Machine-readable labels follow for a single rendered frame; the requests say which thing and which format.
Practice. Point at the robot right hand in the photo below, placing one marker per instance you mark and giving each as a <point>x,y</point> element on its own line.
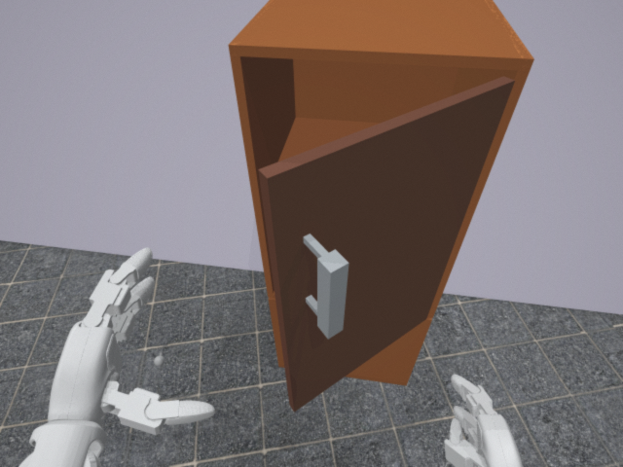
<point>489,434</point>

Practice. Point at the robot left hand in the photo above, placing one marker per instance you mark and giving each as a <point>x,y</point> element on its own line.
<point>82,389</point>

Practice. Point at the robot left forearm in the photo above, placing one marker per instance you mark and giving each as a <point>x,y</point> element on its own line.
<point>66,443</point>

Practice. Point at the handle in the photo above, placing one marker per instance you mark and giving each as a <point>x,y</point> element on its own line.
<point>332,281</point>

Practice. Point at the cupboard door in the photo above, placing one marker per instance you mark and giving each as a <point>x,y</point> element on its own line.
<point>390,199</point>

